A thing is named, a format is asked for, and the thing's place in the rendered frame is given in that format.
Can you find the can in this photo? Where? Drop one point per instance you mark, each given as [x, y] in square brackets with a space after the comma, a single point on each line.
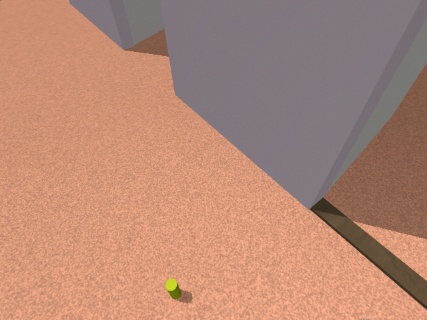
[173, 288]

